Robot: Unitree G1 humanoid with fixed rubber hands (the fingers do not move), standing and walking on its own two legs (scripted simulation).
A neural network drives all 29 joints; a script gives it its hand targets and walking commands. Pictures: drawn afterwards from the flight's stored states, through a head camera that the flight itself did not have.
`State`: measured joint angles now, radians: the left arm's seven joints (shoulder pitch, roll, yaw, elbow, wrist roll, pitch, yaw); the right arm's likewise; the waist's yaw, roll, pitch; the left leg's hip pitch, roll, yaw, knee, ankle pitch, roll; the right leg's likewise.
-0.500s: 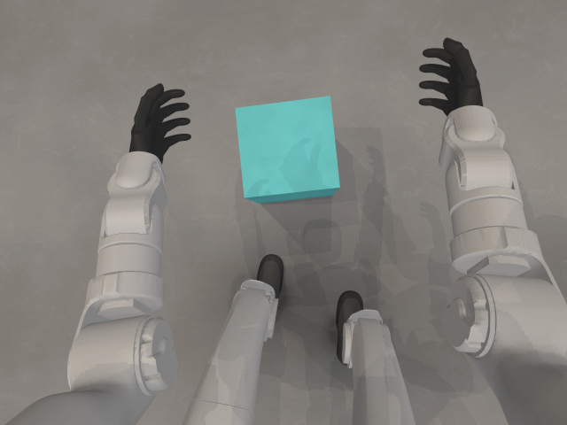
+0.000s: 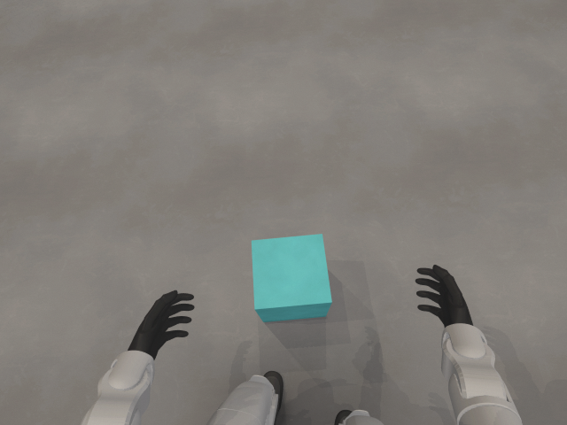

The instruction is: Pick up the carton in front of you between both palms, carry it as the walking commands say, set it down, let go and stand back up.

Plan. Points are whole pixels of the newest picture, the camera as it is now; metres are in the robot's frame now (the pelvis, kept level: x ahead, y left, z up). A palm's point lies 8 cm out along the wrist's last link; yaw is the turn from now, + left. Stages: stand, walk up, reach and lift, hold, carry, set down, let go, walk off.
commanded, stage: let go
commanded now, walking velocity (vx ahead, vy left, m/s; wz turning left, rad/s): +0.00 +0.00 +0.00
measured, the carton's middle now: (290, 281) +0.45 +0.08 -0.63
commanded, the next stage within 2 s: stand in 0.76 s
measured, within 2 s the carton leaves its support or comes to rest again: neither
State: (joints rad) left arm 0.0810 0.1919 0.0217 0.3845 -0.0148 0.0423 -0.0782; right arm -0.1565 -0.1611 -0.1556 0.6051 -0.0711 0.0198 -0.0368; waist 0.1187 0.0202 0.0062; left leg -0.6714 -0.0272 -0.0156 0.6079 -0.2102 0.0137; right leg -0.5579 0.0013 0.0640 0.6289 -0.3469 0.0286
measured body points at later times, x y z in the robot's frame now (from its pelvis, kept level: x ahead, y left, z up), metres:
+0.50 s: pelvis +0.03 -0.04 +0.02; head +0.05 -0.03 +0.47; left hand +0.20 +0.20 -0.06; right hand +0.20 -0.27 -0.06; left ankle +0.04 +0.10 -0.72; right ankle -0.03 -0.14 -0.72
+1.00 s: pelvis +0.05 -0.01 +0.01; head +0.05 +0.01 +0.46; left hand +0.13 +0.26 -0.10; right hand +0.15 -0.27 -0.10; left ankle +0.04 +0.10 -0.72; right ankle -0.03 -0.14 -0.72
